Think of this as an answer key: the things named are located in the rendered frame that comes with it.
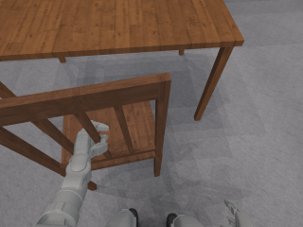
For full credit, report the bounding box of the left robot hand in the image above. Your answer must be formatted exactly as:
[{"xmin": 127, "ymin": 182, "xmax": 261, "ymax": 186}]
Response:
[{"xmin": 73, "ymin": 120, "xmax": 110, "ymax": 159}]

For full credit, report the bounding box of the right robot foot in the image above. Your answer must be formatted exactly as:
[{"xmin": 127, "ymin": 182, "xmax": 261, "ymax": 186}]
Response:
[{"xmin": 166, "ymin": 213, "xmax": 177, "ymax": 227}]

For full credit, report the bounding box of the right robot hand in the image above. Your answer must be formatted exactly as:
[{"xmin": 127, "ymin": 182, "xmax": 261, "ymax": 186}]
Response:
[{"xmin": 220, "ymin": 199, "xmax": 254, "ymax": 227}]

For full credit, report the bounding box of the chair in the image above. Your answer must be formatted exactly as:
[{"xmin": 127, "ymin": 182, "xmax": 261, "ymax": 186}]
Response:
[{"xmin": 0, "ymin": 72, "xmax": 171, "ymax": 191}]

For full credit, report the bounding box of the table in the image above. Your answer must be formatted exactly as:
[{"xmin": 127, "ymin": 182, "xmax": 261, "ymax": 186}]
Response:
[{"xmin": 0, "ymin": 0, "xmax": 244, "ymax": 132}]

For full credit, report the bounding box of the robot left forearm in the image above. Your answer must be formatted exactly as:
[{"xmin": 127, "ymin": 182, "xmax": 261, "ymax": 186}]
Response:
[{"xmin": 32, "ymin": 153, "xmax": 92, "ymax": 227}]

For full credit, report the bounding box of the robot right thigh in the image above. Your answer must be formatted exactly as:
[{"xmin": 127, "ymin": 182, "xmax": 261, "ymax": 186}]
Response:
[{"xmin": 170, "ymin": 216, "xmax": 204, "ymax": 227}]

